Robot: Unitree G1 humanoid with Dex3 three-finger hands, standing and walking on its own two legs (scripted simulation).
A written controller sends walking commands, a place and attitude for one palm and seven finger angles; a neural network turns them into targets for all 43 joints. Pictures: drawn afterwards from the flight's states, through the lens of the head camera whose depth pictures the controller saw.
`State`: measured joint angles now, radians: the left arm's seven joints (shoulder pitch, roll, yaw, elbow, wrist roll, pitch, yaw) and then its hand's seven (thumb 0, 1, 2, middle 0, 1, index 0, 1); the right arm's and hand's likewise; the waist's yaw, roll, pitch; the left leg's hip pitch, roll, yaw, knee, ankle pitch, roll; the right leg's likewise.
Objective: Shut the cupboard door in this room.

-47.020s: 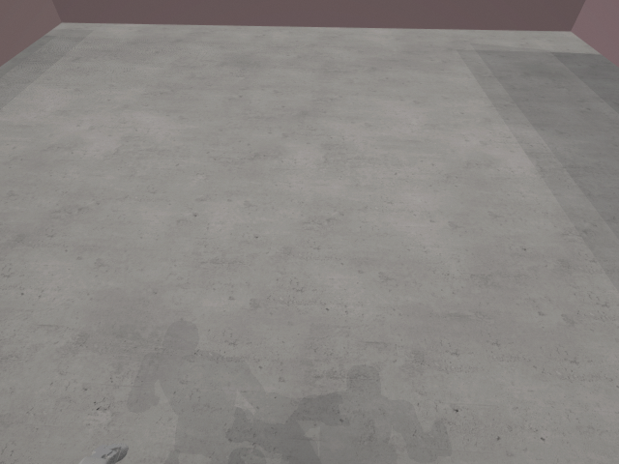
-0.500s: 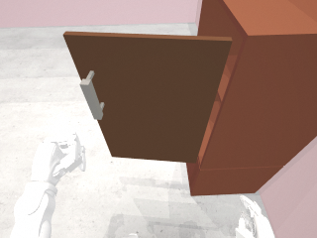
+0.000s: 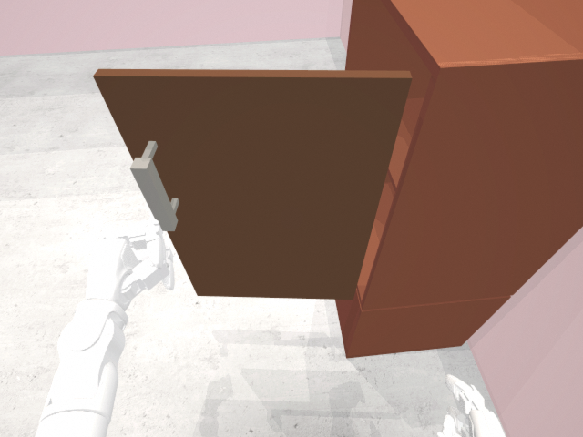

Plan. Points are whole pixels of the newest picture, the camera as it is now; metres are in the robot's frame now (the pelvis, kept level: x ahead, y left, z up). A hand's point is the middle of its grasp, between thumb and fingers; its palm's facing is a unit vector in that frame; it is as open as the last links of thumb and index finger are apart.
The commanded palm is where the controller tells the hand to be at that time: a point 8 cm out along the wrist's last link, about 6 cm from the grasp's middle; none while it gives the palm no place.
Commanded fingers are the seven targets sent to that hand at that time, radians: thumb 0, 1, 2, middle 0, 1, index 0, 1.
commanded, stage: bring the fist close to the handle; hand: left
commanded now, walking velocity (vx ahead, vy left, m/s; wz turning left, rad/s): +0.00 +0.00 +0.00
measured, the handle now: (160, 187) +0.46 +0.23 +0.08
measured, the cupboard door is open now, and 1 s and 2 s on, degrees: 82 82 67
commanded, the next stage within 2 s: push the door shut along its arc in 0.64 s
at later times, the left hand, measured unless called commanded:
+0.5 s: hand (164, 241) +0.35 +0.19 +0.09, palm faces +0.03 -1.00 -0.03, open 3.1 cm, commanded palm +0.32 +0.24 +0.08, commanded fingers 0.00 0.90 0.90 -1.30 -1.50 -1.30 -1.50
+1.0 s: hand (174, 224) +0.38 +0.19 +0.09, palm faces -0.03 -1.00 -0.04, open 3.2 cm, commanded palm +0.36 +0.24 +0.08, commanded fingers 0.00 0.90 0.90 -1.30 -1.50 -1.30 -1.50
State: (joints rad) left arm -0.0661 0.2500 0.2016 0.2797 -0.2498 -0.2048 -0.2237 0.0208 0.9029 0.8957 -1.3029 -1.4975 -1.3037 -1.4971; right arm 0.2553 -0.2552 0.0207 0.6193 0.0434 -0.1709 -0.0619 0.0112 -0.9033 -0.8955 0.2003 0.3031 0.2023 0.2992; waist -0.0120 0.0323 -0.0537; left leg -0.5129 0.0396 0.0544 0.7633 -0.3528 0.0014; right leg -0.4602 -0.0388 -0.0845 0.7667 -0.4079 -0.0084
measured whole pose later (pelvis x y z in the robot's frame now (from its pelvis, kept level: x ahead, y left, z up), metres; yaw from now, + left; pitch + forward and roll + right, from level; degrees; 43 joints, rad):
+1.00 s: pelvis -0.01 +0.00 +0.00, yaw +0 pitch +7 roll +0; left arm -0.43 0.33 0.25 0.69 -0.22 -0.29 -0.27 0.02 0.90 0.90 -1.30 -1.50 -1.30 -1.50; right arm 0.27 -0.26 0.02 0.64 0.05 -0.09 -0.06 0.01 -0.90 -0.90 0.20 0.30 0.20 0.30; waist -0.04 0.02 -0.04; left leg -0.56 0.05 0.05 0.77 -0.34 0.00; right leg -0.50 -0.03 -0.09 0.77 -0.39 -0.01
